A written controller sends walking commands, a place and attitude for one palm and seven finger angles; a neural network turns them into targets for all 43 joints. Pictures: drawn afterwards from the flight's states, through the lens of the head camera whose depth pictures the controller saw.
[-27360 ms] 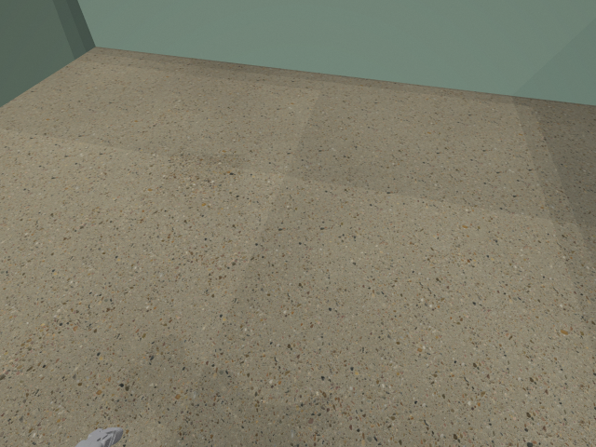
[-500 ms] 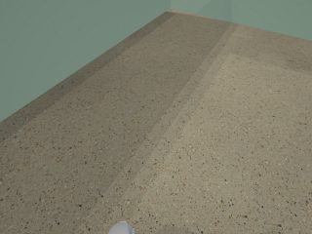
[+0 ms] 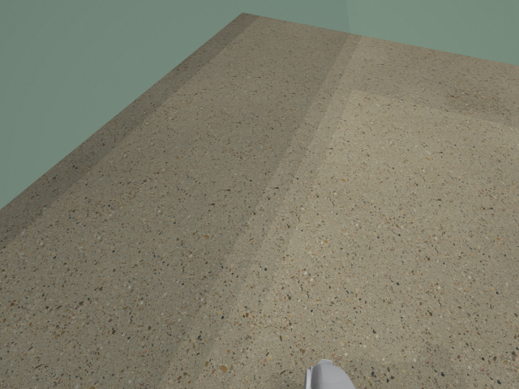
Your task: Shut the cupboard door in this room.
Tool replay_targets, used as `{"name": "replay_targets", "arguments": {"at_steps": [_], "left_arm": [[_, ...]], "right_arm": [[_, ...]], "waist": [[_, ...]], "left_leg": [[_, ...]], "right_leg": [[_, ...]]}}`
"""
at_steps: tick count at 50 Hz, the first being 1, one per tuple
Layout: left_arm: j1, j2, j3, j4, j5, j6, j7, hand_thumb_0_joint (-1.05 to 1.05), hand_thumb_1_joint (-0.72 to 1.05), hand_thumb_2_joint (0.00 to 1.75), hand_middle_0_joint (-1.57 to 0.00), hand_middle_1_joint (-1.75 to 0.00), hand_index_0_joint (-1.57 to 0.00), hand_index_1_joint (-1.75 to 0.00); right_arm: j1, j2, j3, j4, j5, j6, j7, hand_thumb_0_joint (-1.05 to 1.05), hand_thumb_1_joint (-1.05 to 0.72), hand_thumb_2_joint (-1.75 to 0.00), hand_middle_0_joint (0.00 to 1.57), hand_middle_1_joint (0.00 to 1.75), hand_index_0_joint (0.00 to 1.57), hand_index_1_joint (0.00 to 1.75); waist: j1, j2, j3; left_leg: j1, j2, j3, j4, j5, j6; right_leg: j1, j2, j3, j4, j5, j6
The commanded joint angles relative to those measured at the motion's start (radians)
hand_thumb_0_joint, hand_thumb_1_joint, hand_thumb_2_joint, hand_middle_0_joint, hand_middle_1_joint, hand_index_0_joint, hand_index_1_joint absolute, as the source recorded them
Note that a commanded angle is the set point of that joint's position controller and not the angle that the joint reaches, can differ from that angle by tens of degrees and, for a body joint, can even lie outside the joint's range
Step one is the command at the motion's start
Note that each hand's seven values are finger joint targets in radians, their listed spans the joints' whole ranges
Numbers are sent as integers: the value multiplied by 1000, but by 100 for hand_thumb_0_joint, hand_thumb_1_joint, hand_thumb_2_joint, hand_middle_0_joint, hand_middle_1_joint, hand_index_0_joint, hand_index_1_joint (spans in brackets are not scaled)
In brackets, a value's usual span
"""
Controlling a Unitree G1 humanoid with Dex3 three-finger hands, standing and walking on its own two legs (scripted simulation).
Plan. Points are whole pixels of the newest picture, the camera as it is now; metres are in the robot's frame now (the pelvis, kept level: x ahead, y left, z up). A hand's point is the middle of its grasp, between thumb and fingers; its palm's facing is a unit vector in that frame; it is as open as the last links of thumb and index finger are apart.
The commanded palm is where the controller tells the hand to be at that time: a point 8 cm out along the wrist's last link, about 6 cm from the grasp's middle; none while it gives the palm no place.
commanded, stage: walk around to get in front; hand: left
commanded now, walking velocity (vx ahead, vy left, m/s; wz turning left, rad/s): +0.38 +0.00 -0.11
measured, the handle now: out of the picture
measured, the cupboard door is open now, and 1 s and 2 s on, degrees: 85 85 85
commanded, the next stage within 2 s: walk to a spot facing it in 0.92 s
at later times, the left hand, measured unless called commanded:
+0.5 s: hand (190, 362) +0.20 +0.13 -0.17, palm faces +0.08 -0.97 -0.21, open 7.2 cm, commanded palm none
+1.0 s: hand (175, 239) +0.46 +0.21 -0.17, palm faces +0.07 -0.98 -0.17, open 7.4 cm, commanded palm none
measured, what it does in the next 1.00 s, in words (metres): walks ahead: right foot, then left foot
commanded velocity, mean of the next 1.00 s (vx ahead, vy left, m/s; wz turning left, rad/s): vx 0.35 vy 0.00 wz -0.04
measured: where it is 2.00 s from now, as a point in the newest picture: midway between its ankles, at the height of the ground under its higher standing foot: (259, 303)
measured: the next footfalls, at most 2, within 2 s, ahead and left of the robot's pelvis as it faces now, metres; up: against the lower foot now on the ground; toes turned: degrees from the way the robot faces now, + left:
right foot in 0.14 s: +0.20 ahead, -0.15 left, +0.00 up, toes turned -11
left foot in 0.66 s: +0.42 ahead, +0.09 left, +0.00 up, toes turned +13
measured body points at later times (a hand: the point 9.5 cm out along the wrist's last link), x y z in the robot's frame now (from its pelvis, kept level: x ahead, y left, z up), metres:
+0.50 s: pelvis +0.21 -0.05 +0.00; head +0.22 -0.06 +0.45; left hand +0.20 +0.18 -0.15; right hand +0.29 -0.29 -0.15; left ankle +0.30 +0.10 -0.68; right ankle +0.17 -0.14 -0.74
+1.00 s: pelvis +0.41 +0.02 +0.00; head +0.42 +0.04 +0.45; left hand +0.46 +0.26 -0.16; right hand +0.40 -0.22 -0.14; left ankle +0.38 +0.08 -0.74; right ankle +0.48 -0.14 -0.64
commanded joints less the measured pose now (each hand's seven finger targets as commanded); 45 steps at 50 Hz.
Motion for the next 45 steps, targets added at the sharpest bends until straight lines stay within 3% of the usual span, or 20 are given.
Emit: {"name": "replay_targets", "arguments": {"at_steps": [1,4,5,6,7,8,9,11,14,20,28,30,31,32,33,34,35,38,42,45], "left_arm": [[-128,-3,-12,-97,-1,-33,-2,0,90,90,-20,-30,-20,-30],[-48,23,-5,-79,0,-46,2,0,90,90,-20,-30,-20,-30],[66,43,0,-42,2,-55,4,0,90,90,-20,-30,-20,-30],[217,89,13,9,8,-70,9,0,90,90,-20,-30,-20,-30],[362,200,41,48,13,-83,26,0,90,90,-20,-30,-20,-30],[413,268,54,69,-8,-79,33,0,90,90,-20,-30,-20,-30],[321,251,51,55,-15,-73,39,0,90,90,-20,-30,-20,-30],[186,164,26,19,-16,-76,35,0,90,90,-20,-30,-20,-30],[115,75,-4,16,-10,-88,34,0,90,90,-20,-30,-20,-30],[172,62,-10,32,-2,-110,37,0,90,90,-20,-30,-20,-30],[284,105,-13,81,-1,-105,45,0,90,90,-20,-30,-20,-30],[286,119,-10,88,-2,-100,45,0,90,90,-20,-30,-20,-30],[270,127,-10,89,-3,-99,44,0,90,90,-20,-30,-20,-30],[259,124,-10,86,-7,-98,45,0,90,90,-20,-30,-20,-30],[278,92,-13,67,-15,-96,38,0,90,90,-20,-30,-20,-30],[272,45,-28,34,-21,-98,27,0,90,90,-20,-30,-20,-30],[207,75,-19,16,-17,-96,33,0,90,90,-20,-30,-20,-30],[143,37,-10,41,-5,-73,20,0,90,90,-20,-30,-20,-30],[220,-16,-9,59,5,-27,19,0,90,90,-20,-30,-20,-30],[183,-14,2,28,7,-7,15,0,90,90,-20,-30,-20,-30]], "right_arm": [[82,-134,-19,-18,-7,-19,-6,0,-90,-90,20,30,20,30],[64,-147,-20,-12,-6,-13,-8,0,-90,-90,20,30,20,30],[55,-154,-20,-11,-2,-11,-7,0,-90,-90,20,30,20,30],[47,-151,-19,-15,3,-13,-1,0,-90,-90,20,30,20,30],[66,-94,-10,-36,15,-12,12,0,-90,-90,20,30,20,30],[27,-76,0,-78,19,-6,11,0,-90,-90,20,30,20,30],[-6,-89,-7,-77,22,3,8,0,-90,-90,20,30,20,30],[-90,-69,-13,-78,14,10,13,0,-90,-90,20,30,20,30],[-26,-26,-10,-47,-2,41,17,0,-90,-90,20,30,20,30],[-137,-46,-15,-104,-6,53,34,0,-90,-90,20,30,20,30],[-369,-54,7,-193,-3,27,54,0,-90,-90,20,30,20,30],[-337,-71,5,-188,-4,20,48,0,-90,-90,20,30,20,30],[-256,-88,-1,-165,-7,15,41,0,-90,-90,20,30,20,30],[-111,-134,-14,-124,-12,8,35,0,-90,-90,20,30,20,30],[53,-235,-39,-87,-22,0,24,0,-90,-90,20,30,20,30],[143,-328,-61,-59,-12,1,12,0,-90,-90,20,30,20,30],[125,-310,-55,-53,3,12,6,0,-90,-90,20,30,20,30],[-73,-171,-20,-104,1,-6,-1,0,-90,-90,20,30,20,30],[-94,-113,-5,-91,6,-23,-6,0,-90,-90,20,30,20,30],[-76,-105,-8,-93,7,-27,-8,0,-90,-90,20,30,20,30]], "waist": [[-27,129,91],[25,126,38],[78,93,-29],[143,42,-127],[190,-203,-252],[173,-267,-277],[151,-164,-214],[108,-58,-53],[22,-79,30],[18,-115,63],[82,-63,72],[59,-67,40],[15,-46,-3],[-47,23,-88],[-104,193,-236],[-116,386,-286],[-113,257,-257],[-21,86,-38],[49,102,9],[53,100,50]], "left_leg": [[-3,292,-145,-100,389,111],[-6,295,-118,30,595,88],[-11,259,-84,163,671,62],[-119,214,-57,366,625,26],[-389,113,-9,667,232,-13],[-562,3,-108,910,-272,-34],[-588,56,-209,1004,-233,-17],[-625,121,-241,1018,-76,-20],[-541,134,-223,921,57,-39],[-619,146,-204,736,140,-69],[-571,99,-130,347,114,-32],[-479,64,-100,293,72,-10],[-364,34,-80,257,81,2],[-122,27,-105,190,145,20],[162,205,-334,147,216,86],[336,424,-647,65,375,186],[297,447,-631,35,370,220],[-48,348,-418,-56,281,120],[-191,267,-261,-141,189,75],[-186,265,-210,-180,164,79]], "right_leg": [[-8,31,-38,-182,-31,-26],[178,77,-66,-281,-72,-65],[327,115,-97,-349,-38,-73],[571,93,-63,-389,13,-93],[836,-160,238,-427,56,-164],[888,-318,520,-517,217,-242],[792,-320,460,-551,113,-258],[558,-251,358,-607,-54,-197],[353,-151,133,-674,-47,-128],[380,-135,47,-725,4,-160],[599,-166,5,-653,258,-168],[628,-167,-18,-566,401,-163],[610,-155,-51,-462,493,-148],[516,-115,-89,-254,485,-113],[305,-3,-138,13,196,-56],[33,117,-98,303,-421,-28],[-25,84,14,413,-427,-53],[-15,-7,67,428,-216,-40],[36,6,65,370,-83,-22],[-53,4,77,354,1,-9]]}}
